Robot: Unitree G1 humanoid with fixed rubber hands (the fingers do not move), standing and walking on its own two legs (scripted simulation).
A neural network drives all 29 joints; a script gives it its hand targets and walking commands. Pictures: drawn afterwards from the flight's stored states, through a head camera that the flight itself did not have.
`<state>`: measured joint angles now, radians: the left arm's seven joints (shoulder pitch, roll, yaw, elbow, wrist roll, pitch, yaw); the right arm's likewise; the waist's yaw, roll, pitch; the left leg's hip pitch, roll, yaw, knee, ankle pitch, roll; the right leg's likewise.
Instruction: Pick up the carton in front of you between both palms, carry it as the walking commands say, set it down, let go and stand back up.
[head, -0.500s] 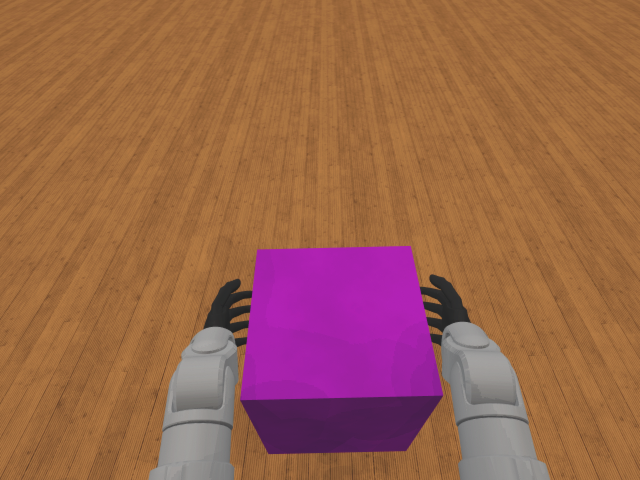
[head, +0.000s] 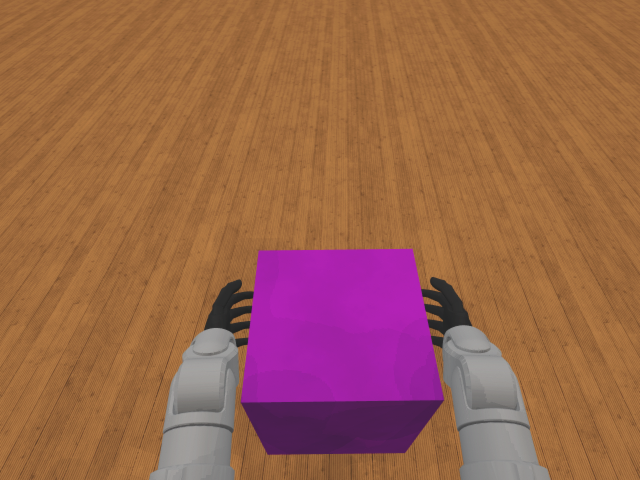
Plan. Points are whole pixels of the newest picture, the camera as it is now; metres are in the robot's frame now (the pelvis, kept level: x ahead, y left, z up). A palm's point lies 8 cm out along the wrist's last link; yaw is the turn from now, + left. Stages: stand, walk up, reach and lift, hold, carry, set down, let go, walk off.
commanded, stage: hold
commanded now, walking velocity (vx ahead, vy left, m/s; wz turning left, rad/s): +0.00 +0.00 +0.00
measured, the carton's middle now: (336, 357) +0.29 +0.00 -0.05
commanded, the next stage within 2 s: set down in 0.04 s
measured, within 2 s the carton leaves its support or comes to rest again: neither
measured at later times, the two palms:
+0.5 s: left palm (238, 334) +0.32 +0.14 -0.04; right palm (439, 336) +0.31 -0.16 -0.04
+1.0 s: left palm (252, 356) +0.38 +0.15 -0.24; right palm (405, 357) +0.37 -0.15 -0.23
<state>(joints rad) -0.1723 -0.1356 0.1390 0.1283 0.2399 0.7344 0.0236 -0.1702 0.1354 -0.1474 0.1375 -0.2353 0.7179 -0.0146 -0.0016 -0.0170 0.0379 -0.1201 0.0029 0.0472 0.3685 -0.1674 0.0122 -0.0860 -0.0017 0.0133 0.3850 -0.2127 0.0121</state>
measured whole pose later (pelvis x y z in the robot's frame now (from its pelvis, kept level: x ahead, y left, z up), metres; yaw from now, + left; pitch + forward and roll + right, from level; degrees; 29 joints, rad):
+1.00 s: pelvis -0.05 +0.00 -0.16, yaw -2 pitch +39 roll -1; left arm -0.76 -0.07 0.43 0.61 0.24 0.25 0.01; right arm -0.74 0.12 -0.46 0.59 -0.22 0.23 -0.05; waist 0.01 -0.02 -0.18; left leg -1.56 -0.08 -0.07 1.30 -0.43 0.00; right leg -1.52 0.10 0.07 1.31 -0.48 0.02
